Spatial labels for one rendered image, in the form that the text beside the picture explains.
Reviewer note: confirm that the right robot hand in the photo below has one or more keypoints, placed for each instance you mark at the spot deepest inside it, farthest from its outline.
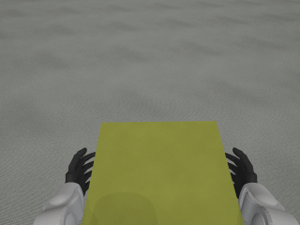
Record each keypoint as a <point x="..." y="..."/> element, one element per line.
<point x="243" y="170"/>

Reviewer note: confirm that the robot left forearm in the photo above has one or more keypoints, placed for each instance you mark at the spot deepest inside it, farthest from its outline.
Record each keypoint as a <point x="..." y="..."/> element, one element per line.
<point x="65" y="207"/>

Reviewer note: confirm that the left robot hand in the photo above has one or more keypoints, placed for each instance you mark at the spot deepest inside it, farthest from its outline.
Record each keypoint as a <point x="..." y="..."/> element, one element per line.
<point x="76" y="169"/>

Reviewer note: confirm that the robot right forearm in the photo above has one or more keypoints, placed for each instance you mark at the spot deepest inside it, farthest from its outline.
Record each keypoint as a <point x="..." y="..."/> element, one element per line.
<point x="259" y="207"/>

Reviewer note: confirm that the carton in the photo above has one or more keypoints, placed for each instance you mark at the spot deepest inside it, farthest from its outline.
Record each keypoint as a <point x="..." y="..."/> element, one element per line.
<point x="161" y="173"/>

